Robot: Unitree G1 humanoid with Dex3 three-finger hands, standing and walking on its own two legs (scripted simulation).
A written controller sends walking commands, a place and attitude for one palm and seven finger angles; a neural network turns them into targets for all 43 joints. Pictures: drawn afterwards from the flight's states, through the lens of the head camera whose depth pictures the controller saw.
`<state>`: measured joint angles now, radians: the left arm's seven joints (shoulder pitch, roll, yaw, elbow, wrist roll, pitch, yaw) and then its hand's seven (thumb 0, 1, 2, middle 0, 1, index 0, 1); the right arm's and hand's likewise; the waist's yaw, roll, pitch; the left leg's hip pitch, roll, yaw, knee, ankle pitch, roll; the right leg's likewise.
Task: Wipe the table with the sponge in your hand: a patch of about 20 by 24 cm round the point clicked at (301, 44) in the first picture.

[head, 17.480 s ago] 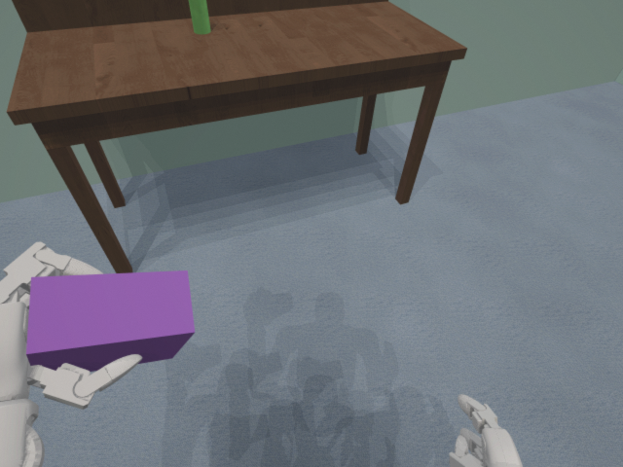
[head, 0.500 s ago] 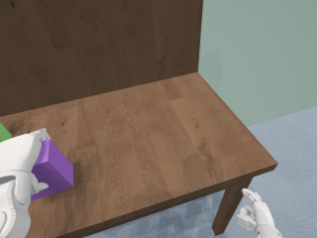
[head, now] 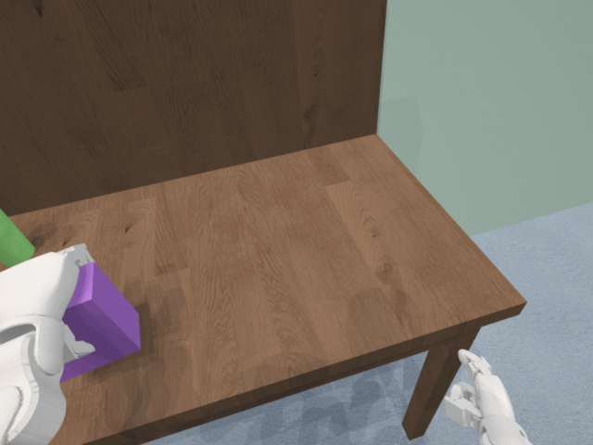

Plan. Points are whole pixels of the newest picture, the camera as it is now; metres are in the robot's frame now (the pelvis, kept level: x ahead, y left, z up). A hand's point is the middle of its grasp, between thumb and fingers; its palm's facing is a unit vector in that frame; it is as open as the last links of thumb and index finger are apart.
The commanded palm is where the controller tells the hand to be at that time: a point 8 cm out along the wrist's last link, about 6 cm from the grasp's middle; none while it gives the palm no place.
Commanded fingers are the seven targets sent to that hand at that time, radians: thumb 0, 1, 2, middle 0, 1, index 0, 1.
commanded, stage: move the sponge above the wiping area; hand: left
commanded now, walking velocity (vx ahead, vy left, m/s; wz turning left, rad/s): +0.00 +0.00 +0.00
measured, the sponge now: (85, 331) +0.21 +0.33 +0.06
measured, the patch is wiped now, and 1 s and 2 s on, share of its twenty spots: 0.00 0.00 0.00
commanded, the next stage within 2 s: lower the sponge onto the table in 1.24 s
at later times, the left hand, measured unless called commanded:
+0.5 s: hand (83, 321) +0.21 +0.32 +0.09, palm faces -0.02 -0.13 -0.99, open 10.4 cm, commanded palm +0.18 +0.30 +0.17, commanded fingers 0.00 0.10 1.30 -1.20 -1.60 -1.20 -1.60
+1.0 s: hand (111, 324) +0.21 +0.29 +0.08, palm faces -0.08 -0.14 -0.99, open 10.4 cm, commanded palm +0.19 +0.30 +0.17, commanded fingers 0.00 0.10 1.30 -1.20 -1.60 -1.20 -1.60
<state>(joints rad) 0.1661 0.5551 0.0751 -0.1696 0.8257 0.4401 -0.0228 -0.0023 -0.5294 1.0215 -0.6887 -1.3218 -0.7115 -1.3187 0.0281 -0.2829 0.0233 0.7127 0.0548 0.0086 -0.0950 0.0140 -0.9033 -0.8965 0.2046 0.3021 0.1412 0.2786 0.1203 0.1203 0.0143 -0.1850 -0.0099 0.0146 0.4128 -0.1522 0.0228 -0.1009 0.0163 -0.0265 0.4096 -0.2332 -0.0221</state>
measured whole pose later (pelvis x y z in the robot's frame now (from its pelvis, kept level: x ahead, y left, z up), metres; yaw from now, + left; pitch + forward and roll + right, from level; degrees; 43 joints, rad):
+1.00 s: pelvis +0.01 +0.01 +0.00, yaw +0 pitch -3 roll +0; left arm 0.24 0.52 -0.02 -0.25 0.86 0.36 -0.10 0.00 -0.53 1.02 -0.70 -1.31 -0.72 -1.30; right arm 0.05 -0.29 0.02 0.68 0.04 -0.01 -0.09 0.01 -0.90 -0.90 0.20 0.30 0.18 0.30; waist 0.11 0.12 0.02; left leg -0.20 -0.02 0.02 0.43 -0.16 0.03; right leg -0.12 0.01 -0.02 0.42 -0.24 -0.01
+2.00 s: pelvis +0.00 +0.00 +0.00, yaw -1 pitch -4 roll -1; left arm 0.24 0.55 0.04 -0.21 0.88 0.22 0.04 0.00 -0.53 1.02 -0.71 -1.29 -0.73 -1.28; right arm 0.07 -0.25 0.01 0.71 0.02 -0.03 -0.11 0.01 -0.90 -0.90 0.20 0.30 0.17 0.29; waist 0.15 0.10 0.03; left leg -0.19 0.00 0.01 0.44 -0.18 0.02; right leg -0.10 0.03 -0.01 0.41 -0.23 -0.02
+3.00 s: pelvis +0.00 +0.00 +0.00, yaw +1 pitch -1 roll -1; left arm -0.02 0.51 0.03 0.16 0.95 0.23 0.02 0.01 -0.54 1.03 -0.72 -1.27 -0.74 -1.27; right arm 0.07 -0.26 0.02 0.73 0.04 -0.01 -0.09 0.01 -0.90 -0.90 0.20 0.30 0.20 0.30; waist 0.12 0.10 -0.01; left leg -0.27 -0.01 -0.01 0.44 -0.16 0.03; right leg -0.16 0.02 -0.04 0.41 -0.23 -0.02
